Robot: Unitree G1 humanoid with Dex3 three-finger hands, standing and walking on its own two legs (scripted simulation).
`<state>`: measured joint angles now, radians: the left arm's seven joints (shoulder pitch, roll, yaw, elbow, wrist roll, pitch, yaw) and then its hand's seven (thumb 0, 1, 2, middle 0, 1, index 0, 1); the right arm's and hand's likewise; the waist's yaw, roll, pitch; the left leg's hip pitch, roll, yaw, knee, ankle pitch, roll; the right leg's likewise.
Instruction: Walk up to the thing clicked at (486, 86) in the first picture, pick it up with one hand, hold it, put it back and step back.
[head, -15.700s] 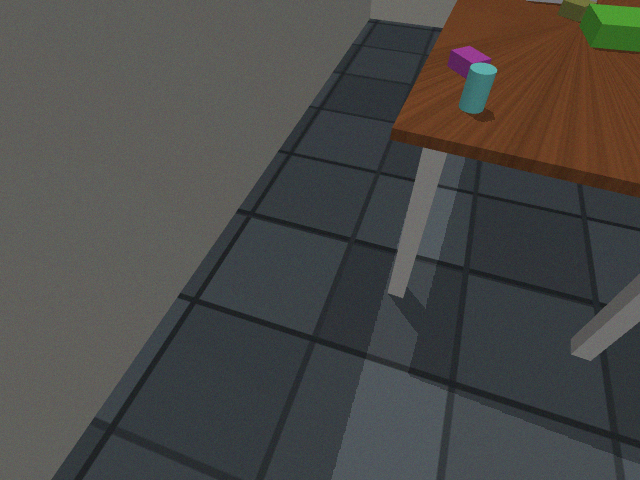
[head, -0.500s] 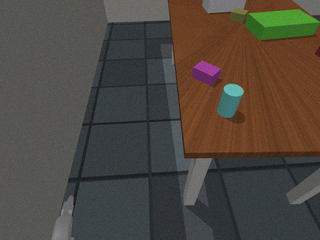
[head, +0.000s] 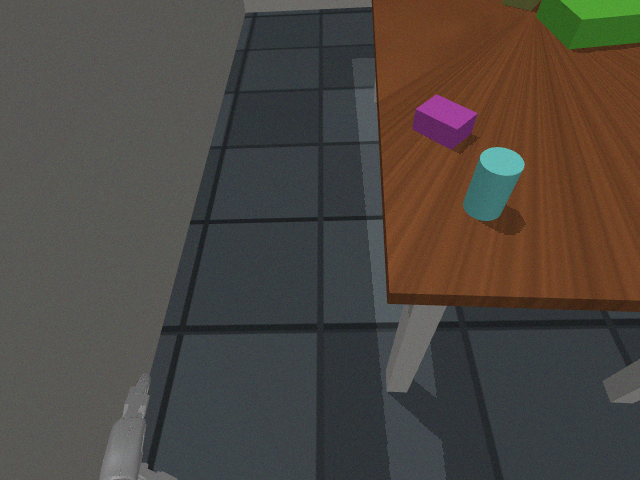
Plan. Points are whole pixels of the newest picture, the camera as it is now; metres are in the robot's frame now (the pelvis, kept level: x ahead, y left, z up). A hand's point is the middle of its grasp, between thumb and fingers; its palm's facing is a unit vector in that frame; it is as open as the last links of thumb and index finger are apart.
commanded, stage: go down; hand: right
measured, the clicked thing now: (491, 185) +0.52 -0.21 +0.05
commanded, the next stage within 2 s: approach in 1.10 s
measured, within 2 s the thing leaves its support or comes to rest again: neither
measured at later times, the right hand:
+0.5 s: hand out of the picture +0.41 -0.39 +0.18, palm faces +0.18 +0.98 +0.02, open 17.5 cm
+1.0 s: hand out of the picture +0.42 -0.39 +0.18, palm faces +0.18 +0.98 +0.02, open 17.5 cm
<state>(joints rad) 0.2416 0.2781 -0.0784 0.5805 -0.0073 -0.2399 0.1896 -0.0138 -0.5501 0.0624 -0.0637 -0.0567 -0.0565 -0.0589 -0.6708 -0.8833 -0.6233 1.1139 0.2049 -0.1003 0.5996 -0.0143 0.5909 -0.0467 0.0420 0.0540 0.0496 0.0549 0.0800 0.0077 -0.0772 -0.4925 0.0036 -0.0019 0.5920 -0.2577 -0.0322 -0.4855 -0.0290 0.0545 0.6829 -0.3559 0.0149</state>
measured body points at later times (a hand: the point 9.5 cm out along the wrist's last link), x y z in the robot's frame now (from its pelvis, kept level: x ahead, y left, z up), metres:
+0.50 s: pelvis +0.01 -0.01 +0.00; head +0.06 -0.03 +0.44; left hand +0.16 +0.25 -0.06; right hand +0.39 -0.44 +0.18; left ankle +0.02 +0.14 -0.72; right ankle -0.01 -0.13 -0.72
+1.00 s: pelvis +0.00 -0.01 -0.01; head +0.07 -0.03 +0.43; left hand +0.15 +0.25 -0.06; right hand +0.41 -0.44 +0.19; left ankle +0.02 +0.14 -0.72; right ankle -0.01 -0.13 -0.72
